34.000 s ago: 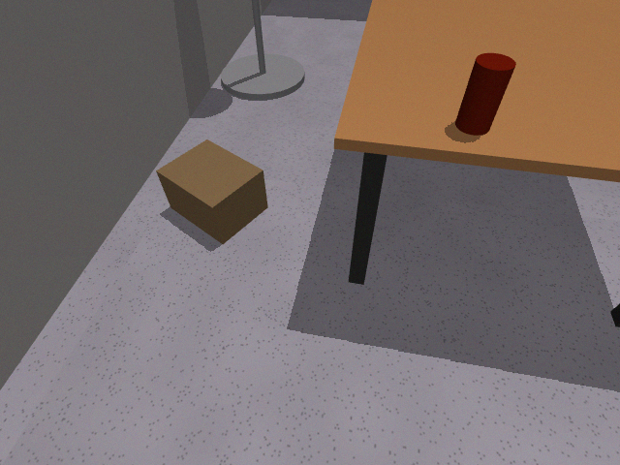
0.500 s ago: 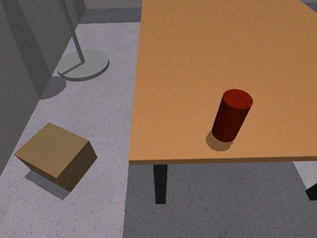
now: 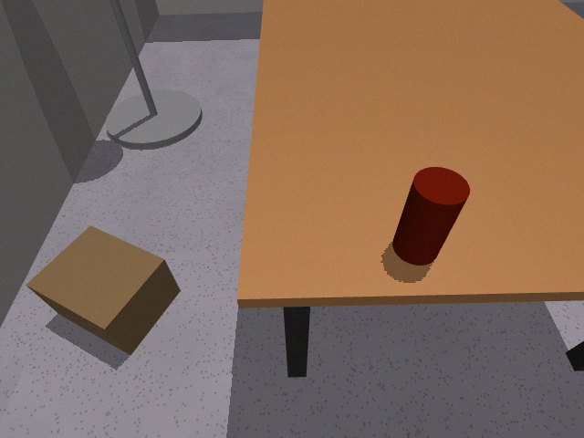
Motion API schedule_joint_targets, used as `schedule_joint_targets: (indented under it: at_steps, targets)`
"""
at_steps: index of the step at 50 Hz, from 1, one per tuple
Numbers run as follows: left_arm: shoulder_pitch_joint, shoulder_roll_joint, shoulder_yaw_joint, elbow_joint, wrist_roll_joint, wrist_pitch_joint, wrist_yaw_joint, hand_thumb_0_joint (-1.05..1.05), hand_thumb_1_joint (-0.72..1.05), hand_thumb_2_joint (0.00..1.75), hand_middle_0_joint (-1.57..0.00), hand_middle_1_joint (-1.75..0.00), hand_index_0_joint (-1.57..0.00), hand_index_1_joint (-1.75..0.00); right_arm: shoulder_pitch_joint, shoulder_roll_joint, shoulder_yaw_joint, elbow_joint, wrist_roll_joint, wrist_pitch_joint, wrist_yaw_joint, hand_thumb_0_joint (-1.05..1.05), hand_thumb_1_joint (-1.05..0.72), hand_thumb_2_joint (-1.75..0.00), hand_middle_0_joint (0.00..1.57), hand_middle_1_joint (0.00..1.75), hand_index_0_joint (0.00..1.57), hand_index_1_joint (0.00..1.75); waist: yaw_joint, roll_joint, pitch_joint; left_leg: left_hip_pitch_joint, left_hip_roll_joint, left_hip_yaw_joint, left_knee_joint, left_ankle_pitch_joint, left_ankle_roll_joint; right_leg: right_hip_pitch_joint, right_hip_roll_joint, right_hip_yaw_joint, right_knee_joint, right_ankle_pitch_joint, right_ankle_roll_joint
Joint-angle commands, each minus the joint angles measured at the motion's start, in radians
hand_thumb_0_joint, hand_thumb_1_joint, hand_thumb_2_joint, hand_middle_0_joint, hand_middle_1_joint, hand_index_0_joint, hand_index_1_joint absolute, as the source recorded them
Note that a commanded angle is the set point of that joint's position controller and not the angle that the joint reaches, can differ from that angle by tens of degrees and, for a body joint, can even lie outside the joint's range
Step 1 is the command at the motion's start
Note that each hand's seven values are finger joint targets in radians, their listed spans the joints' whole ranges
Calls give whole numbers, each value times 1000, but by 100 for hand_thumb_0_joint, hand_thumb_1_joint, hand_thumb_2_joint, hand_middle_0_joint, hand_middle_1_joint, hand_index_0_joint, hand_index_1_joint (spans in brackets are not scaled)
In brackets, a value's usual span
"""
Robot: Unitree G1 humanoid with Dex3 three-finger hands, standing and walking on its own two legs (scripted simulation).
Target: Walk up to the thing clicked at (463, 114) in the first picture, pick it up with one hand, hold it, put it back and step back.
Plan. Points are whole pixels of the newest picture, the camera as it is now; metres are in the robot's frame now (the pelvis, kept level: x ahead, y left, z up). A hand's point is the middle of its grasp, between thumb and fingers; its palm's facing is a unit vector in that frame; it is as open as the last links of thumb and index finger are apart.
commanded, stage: stand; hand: right
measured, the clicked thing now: (426, 219) +0.44 -0.21 +0.02
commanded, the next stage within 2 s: step back in 0.18 s
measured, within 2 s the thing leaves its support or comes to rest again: neither
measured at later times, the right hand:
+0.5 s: hand out of the picture +0.05 -0.27 -0.17, palm faces -0.02 +0.92 -0.39, open 7.4 cm
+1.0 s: hand out of the picture -0.07 -0.23 -0.17, palm faces +0.04 +0.91 -0.41, open 7.4 cm
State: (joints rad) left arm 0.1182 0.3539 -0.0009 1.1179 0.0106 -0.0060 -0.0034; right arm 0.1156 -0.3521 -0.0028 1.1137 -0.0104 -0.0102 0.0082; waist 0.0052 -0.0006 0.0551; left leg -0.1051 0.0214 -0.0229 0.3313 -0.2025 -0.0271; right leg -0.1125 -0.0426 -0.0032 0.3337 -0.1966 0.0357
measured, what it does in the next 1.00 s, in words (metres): walks backwards: left foot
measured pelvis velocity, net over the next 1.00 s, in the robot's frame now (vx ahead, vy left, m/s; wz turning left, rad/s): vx -0.15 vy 0.04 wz -0.08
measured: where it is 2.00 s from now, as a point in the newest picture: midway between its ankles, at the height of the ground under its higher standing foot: outside the picture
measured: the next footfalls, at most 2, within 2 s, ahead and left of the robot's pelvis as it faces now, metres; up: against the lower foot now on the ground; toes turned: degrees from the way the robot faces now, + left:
left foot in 0.60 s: -0.07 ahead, +0.14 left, +0.00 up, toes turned -1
right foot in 1.02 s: -0.13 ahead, -0.08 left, +0.00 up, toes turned +0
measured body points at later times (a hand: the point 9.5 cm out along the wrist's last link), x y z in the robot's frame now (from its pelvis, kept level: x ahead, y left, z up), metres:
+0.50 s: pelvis -0.06 +0.01 -0.02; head +0.01 +0.01 +0.42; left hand +0.05 +0.32 -0.14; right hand +0.05 -0.32 -0.14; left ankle -0.05 +0.13 -0.72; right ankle -0.01 -0.14 -0.75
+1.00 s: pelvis -0.15 +0.04 -0.03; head -0.07 +0.05 +0.41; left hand -0.02 +0.35 -0.16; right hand -0.08 -0.28 -0.14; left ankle -0.11 +0.14 -0.75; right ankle -0.17 -0.08 -0.74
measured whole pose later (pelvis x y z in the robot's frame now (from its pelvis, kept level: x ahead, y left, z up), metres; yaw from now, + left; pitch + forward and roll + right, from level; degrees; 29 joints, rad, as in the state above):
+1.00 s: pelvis -0.15 +0.04 -0.03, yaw -5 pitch -1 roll +0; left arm 0.13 0.39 0.06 0.86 0.02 0.05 0.01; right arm 0.14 -0.36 -0.05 0.86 -0.02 0.03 -0.01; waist 0.00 -0.03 0.21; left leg -0.33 0.00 0.07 0.67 -0.32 0.04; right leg -0.29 0.04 0.08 0.72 -0.41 0.00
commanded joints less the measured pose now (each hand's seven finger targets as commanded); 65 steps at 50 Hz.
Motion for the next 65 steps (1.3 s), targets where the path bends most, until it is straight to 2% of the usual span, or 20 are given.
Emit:
schedule_joint_targets:
  at_steps: [1,8,13,18,22,27,29,30,31,33,34,38,44,48,51,52,53,54,57,65]
  targets:
    - [-16,208,43,-57,-1,-18,13,0,90,90,-20,-30,-20,-30,-26,-217,-40,-55,3,-19,-18,0,-90,-90,20,30,20,30,-2,5,-86,22,105,-60,-40,222,37,23,-89,58,-36,197,-50]
    - [-18,212,46,-58,-2,-20,15,0,90,90,-20,-30,-20,-30,-25,-214,-40,-55,2,-18,-19,0,-90,-90,20,30,20,30,-2,0,-91,20,105,-55,-34,235,39,44,-94,63,-35,229,-51]
    - [-18,240,90,-133,-23,5,27,0,90,90,-20,-30,-20,-30,-26,-255,-78,-109,22,20,-14,0,-90,-90,20,30,20,30,-8,20,-98,-41,110,-63,122,484,114,-3,-47,28,163,374,-85]
    - [-18,254,96,-183,-9,22,23,0,90,90,-20,-30,-20,-30,-52,-262,-96,-166,20,44,-10,0,-90,-90,20,30,20,30,-3,17,-139,-98,65,-57,245,228,131,-70,-93,101,176,245,-143]
    - [-78,344,125,-245,19,18,24,0,90,90,-20,-30,-20,-30,7,-217,-94,-195,6,70,1,0,-90,-90,20,30,20,30,6,-215,-107,-186,-79,-30,681,-373,68,-180,-352,348,19,335,-330]
    - [-152,293,114,-304,32,27,29,0,90,90,-20,-30,-20,-30,111,-231,-105,-198,21,54,5,0,-90,-90,20,30,20,30,-35,-217,-124,-180,-36,-30,493,-270,72,-168,-220,188,173,295,-221]
    - [-143,278,107,-323,14,42,28,0,90,90,-20,-30,-20,-30,147,-235,-109,-192,-1,35,-6,0,-90,-90,20,30,20,30,-58,-116,-116,-133,-10,-18,169,6,69,-156,-142,136,327,229,-148]
    - [-122,231,99,-332,0,52,27,0,90,90,-20,-30,-20,-30,131,-282,-121,-199,-23,29,-11,0,-90,-90,20,30,20,30,-41,97,-93,-104,100,-212,66,263,74,-241,-8,85,496,65,-97]
    - [-119,188,93,-345,-3,54,34,0,90,90,-20,-30,-20,-30,123,-344,-138,-210,-33,24,-15,0,-90,-90,20,30,20,30,-35,230,-67,23,214,-394,54,515,130,-452,149,87,617,-367,-74]
    - [-52,191,93,-333,5,63,49,0,90,90,-20,-30,-20,-30,99,-384,-141,-246,-27,24,-24,0,-90,-90,20,30,20,30,-30,173,-100,-6,306,-383,102,703,194,-452,158,192,751,-447,-68]
    - [-95,211,100,-320,8,64,56,0,90,90,-20,-30,-20,-30,73,-372,-140,-251,-28,25,-29,0,-90,-90,20,30,20,30,-47,182,-89,-62,310,-406,62,592,195,-421,169,244,810,-427,-68]
    - [9,224,110,-301,-2,60,43,0,90,90,-20,-30,-20,-30,-36,-271,-114,-299,-26,13,-49,0,-90,-90,20,30,20,30,27,168,-79,32,215,-223,146,559,233,-452,152,217,904,-286,-49]
    - [-31,205,116,-359,10,40,29,0,90,90,-20,-30,-20,-30,97,-267,-123,-294,-10,18,-55,0,-90,-90,20,30,20,30,-49,110,-100,156,237,-227,179,553,261,-401,120,144,611,-294,-15]
    - [58,184,121,-338,12,30,23,0,90,90,-20,-30,-20,-30,41,-278,-119,-319,-6,29,-45,0,-90,-90,20,30,20,30,-12,144,-155,78,214,-169,249,438,225,-208,73,58,280,-196,-44]
    - [107,224,134,-312,27,16,26,0,90,90,-20,-30,-20,-30,9,-241,-102,-330,13,38,-37,0,-90,-90,20,30,20,30,13,40,-177,-110,128,-103,351,240,134,7,24,144,87,193,-88]
    - [94,283,149,-327,34,12,26,0,90,90,-20,-30,-20,-30,10,-216,-90,-348,22,34,-35,0,-90,-90,20,30,20,30,7,-109,-167,-272,34,-70,447,60,84,65,-116,337,97,332,-157]
    - [36,337,154,-346,18,19,21,0,90,90,-20,-30,-20,-30,-8,-206,-90,-342,19,42,-42,0,-90,-90,20,30,20,30,32,-250,-94,-298,-106,-14,643,-367,42,-93,-299,515,44,399,-335]
    - [12,346,155,-375,27,12,21,0,90,90,-20,-30,-20,-30,3,-231,-104,-330,14,48,-48,0,-90,-90,20,30,20,30,34,-244,-42,-267,-80,-97,799,-474,28,-204,-350,578,39,421,-385]
    - [-31,252,137,-396,10,17,27,0,90,90,-20,-30,-20,-30,49,-230,-95,-297,20,42,-41,0,-90,-90,20,30,20,30,-5,-113,-21,-324,-130,-149,848,-372,33,-146,-188,298,103,501,-277]
    - [26,238,133,-433,23,43,29,0,90,90,-20,-30,-20,-30,102,-207,-85,-313,4,13,-48,0,-90,-90,20,30,20,30,24,-217,-135,-302,-43,-18,336,-279,10,93,-162,251,217,465,-245]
